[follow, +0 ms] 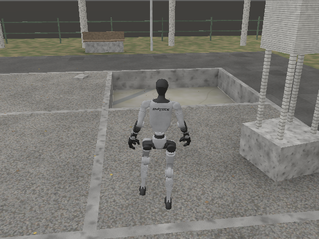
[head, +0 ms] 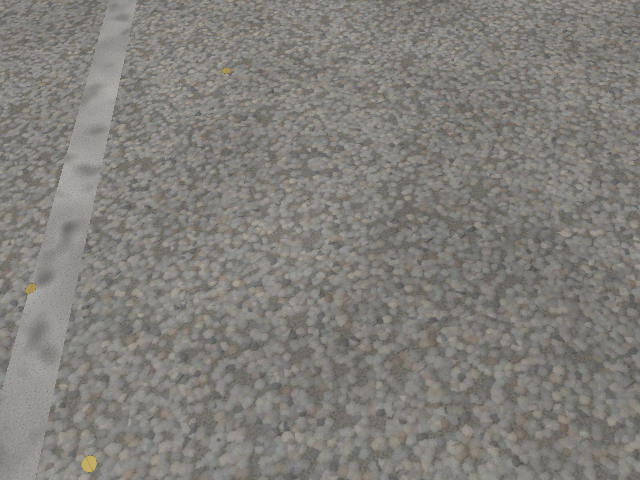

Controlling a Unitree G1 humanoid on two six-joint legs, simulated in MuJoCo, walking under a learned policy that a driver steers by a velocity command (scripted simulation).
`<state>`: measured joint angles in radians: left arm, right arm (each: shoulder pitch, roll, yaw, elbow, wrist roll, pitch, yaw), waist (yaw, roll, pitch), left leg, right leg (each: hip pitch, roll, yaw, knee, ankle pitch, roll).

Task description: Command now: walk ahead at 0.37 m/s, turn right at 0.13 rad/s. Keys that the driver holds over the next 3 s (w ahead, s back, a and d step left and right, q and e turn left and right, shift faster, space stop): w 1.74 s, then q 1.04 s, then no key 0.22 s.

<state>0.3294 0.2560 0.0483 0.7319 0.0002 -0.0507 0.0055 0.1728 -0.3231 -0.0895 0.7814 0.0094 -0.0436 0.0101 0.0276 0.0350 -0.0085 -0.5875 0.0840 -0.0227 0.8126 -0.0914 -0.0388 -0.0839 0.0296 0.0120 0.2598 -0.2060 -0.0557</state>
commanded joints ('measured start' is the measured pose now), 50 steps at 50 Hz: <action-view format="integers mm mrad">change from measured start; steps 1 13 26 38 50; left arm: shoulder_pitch -17 84 -160 -29 -68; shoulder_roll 198 103 84 191 154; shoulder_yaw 56 20 17 62 39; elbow -49 -31 -92 -82 -16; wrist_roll -6 0 -4 -10 -2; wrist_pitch -22 -6 -26 -44 -64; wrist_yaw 4 6 -7 -40 -26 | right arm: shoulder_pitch -135 253 103 184 52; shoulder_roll -47 -243 -100 -144 -37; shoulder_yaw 1 -46 13 4 38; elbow -88 -16 7 61 -21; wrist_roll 4 -13 -3 4 -8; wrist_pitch -26 -58 -61 2 -18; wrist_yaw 7 17 0 -26 -11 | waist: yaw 28 -139 -51 91 -40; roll -144 79 23 39 -81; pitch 64 -267 59 -142 25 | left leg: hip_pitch -94 827 449 607 -62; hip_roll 2 184 87 96 72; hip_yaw -3 -295 -63 14 -41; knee -119 -330 -697 -181 182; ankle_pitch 67 -121 160 650 -87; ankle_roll -13 259 251 151 17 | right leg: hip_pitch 16 -328 -610 -73 -93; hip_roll -252 -88 -158 -32 -242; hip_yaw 187 -8 17 -52 158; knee -151 678 559 236 -137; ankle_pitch -56 188 213 187 266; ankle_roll -150 7 80 -71 -209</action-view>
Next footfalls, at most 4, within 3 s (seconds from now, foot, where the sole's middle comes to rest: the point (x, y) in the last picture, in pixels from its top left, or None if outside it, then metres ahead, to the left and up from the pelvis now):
0.24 left None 0.25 0.16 -0.79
0.76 right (390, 444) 0.59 -0.06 -0.79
1.30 left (286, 328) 0.88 0.18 -0.79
1.82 right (377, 234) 1.19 -0.05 -0.79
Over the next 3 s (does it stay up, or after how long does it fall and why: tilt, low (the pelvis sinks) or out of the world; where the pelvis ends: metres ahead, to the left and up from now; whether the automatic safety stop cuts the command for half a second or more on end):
stays up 1.14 0.07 -0.01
